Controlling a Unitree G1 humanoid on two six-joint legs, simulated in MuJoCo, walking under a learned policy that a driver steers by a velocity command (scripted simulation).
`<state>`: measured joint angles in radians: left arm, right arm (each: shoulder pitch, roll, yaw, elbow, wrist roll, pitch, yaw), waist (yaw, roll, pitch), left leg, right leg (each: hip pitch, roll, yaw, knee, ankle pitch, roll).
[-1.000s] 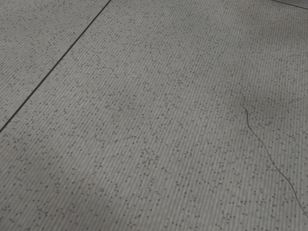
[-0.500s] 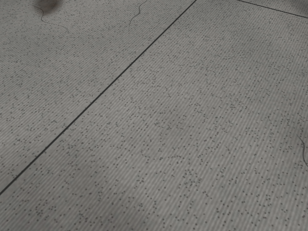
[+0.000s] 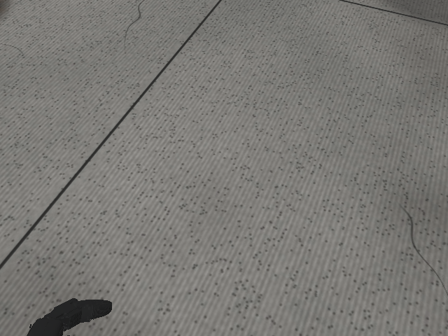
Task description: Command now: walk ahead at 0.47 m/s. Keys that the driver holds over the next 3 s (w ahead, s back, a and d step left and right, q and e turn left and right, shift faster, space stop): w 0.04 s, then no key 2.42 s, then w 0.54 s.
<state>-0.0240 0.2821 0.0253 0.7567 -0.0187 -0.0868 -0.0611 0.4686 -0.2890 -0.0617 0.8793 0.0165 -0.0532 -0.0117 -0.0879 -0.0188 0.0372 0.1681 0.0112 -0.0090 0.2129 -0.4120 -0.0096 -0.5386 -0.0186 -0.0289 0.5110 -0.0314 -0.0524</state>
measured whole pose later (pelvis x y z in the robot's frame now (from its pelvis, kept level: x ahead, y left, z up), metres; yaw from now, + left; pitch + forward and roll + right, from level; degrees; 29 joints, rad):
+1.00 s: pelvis +0.23 +0.00 +0.01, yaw +0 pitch -1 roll +0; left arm 0.22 0.26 0.02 1.05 0.01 0.02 0.03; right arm 0.09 -0.24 -0.05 0.97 0.00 0.01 -0.02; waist 0.02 0.00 0.04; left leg -0.30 -0.01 0.01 0.52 -0.20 0.02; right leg -0.08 -0.02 -0.03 0.49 -0.39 0.01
